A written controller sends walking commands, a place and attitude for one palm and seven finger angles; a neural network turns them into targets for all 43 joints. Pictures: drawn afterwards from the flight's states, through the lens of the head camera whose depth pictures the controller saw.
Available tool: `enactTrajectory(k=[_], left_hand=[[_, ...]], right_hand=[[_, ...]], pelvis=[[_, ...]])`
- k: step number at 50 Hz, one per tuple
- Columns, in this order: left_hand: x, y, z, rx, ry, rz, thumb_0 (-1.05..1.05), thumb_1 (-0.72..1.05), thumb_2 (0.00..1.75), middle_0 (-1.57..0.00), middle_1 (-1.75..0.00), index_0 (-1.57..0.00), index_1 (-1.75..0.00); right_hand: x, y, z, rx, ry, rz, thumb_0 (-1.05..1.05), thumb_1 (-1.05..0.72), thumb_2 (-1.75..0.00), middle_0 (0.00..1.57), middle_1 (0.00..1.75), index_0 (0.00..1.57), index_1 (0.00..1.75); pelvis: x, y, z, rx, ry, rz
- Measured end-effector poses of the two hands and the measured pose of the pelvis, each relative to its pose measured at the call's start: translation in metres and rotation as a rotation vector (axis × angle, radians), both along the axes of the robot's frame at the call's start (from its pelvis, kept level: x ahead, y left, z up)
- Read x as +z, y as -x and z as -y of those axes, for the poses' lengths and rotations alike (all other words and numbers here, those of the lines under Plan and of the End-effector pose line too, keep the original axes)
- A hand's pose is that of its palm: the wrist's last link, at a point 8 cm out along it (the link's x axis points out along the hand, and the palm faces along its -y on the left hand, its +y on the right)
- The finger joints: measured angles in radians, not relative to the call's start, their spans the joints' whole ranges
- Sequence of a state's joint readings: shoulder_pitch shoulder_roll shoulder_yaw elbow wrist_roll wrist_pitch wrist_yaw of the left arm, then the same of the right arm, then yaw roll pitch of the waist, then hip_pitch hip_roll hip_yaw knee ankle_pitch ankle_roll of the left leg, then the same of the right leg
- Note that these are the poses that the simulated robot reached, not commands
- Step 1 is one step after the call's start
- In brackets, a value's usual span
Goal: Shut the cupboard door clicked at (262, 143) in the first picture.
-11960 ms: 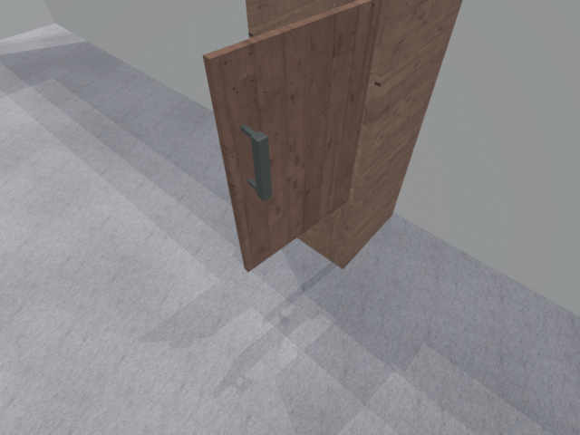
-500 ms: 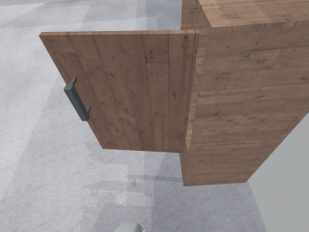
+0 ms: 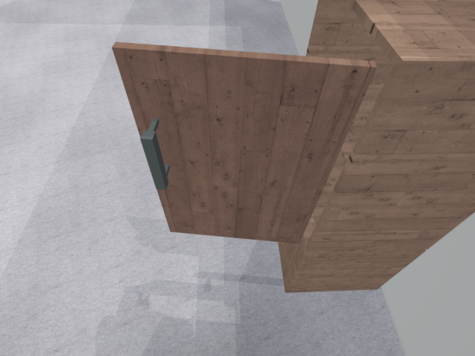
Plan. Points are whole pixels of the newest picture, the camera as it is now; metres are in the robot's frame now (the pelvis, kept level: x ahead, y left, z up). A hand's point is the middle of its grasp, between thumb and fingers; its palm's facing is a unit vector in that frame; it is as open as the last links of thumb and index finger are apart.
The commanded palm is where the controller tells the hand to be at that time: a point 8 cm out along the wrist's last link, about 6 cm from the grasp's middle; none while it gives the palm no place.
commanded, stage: come to a stop and stand still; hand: left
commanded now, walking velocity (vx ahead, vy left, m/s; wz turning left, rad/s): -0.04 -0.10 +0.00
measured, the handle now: (158, 155) +0.47 +0.20 +0.04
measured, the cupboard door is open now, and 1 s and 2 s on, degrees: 83 83 83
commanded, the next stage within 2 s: look again from close up in 1.46 s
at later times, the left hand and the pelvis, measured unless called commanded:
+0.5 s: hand out of the picture +0.04 +0.17 -0.17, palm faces +0.04 -0.97 -0.25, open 7.4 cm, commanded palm none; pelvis +0.00 -0.02 -0.01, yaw +1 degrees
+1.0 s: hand out of the picture +0.02 +0.25 -0.17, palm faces -0.01 -0.97 -0.25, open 7.4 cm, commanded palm none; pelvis -0.01 +0.04 +0.01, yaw -1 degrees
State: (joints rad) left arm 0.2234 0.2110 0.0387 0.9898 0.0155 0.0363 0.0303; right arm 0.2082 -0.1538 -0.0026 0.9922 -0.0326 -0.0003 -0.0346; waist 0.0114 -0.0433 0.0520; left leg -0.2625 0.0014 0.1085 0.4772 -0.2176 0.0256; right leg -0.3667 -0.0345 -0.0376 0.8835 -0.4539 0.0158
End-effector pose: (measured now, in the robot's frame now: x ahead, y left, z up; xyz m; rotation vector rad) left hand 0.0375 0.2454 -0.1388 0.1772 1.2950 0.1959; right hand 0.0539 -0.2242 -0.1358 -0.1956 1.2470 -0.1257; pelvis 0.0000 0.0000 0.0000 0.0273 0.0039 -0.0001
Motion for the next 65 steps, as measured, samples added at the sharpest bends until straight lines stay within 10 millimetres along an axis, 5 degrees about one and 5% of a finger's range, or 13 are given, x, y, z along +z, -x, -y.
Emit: enactTrajectory(k=[13,18,24,32,39,51,65], left_hand=[[0.01,-0.006,0.035,-0.076,-0.027,0.048,0.01,0.92,0.9,-0.21,-0.3,-0.2,-0.3],[0.008,-0.001,0.038,-0.047,-0.025,0.065,0.01,0.91,0.9,-0.21,-0.3,-0.2,-0.3],[-0.001,0.002,0.03,-0.024,-0.013,0.061,0.01,0.9,0.9,-0.21,-0.3,-0.2,-0.3],[0.001,0.003,0.007,-0.032,0.0,0.053,0.01,0.9,0.9,-0.21,-0.3,-0.2,-0.3],[0.006,0.006,-0.019,-0.049,-0.008,0.052,0.01,0.9,0.9,-0.21,-0.3,-0.2,-0.3],[0.003,0.024,-0.053,-0.062,-0.006,-0.009,0.01,0.9,0.9,-0.2,-0.3,-0.2,-0.3],[-0.005,0.043,-0.065,-0.065,0.025,-0.095,0.01,0.9,0.9,-0.2,-0.3,-0.2,-0.3]], right_hand=[[-0.021,0.065,0.031,-0.096,-0.034,-0.106,0.0,-0.91,-0.9,0.2,0.3,0.2,0.3],[-0.017,0.058,0.046,-0.095,-0.006,-0.103,0.0,-0.91,-0.9,0.2,0.3,0.2,0.3],[-0.007,0.025,0.054,-0.071,0.052,-0.034,0.01,-0.91,-0.9,0.2,0.3,0.2,0.3],[0.014,-0.02,0.037,-0.018,0.07,0.082,0.0,-0.91,-0.9,0.2,0.3,0.2,0.3],[0.02,-0.03,0.012,0.017,0.053,0.115,0.0,-0.91,-0.9,0.2,0.3,0.2,0.3],[0.015,0.011,-0.018,-0.001,0.052,0.007,0.0,-0.91,-0.9,0.2,0.3,0.2,0.3],[0.011,0.053,-0.044,-0.068,0.054,-0.098,0.0,-0.91,-0.9,0.2,0.3,0.2,0.3]], pelvis=[[-0.006,0.004,0.025,0.002,0.018,0.006],[-0.006,-0.001,0.03,0.003,0.037,0.007],[-0.007,-0.005,0.025,0.013,0.049,0.025],[0.0,-0.001,0.006,-0.009,0.038,0.039],[0.004,0.006,-0.013,-0.014,0.04,0.042],[0.006,0.014,-0.045,-0.016,0.041,0.034],[0.006,0.014,-0.07,-0.026,0.037,0.034]])
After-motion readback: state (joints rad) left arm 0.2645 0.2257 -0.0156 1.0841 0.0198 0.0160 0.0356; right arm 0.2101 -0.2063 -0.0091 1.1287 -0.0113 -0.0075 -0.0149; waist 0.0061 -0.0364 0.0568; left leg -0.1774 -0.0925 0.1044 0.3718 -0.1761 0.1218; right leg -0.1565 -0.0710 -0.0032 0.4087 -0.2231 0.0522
